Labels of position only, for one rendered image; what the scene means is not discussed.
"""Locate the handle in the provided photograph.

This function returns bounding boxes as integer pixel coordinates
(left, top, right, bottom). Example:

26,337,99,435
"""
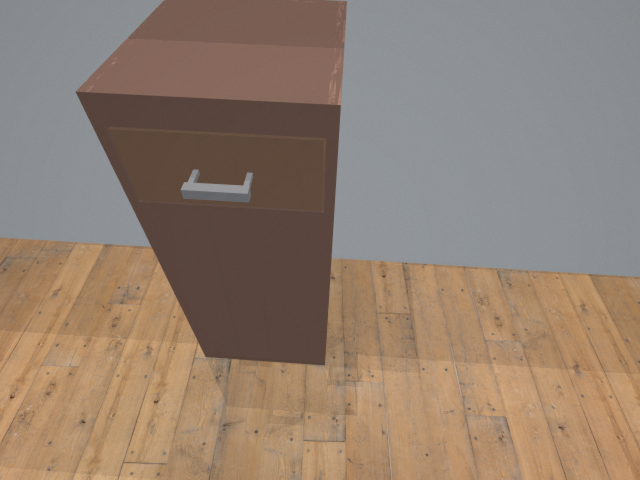
181,169,253,203

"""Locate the drawer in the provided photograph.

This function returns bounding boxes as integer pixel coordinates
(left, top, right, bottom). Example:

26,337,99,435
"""
109,127,326,211

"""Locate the cabinet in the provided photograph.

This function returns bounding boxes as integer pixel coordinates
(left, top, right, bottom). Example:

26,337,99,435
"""
76,0,347,365

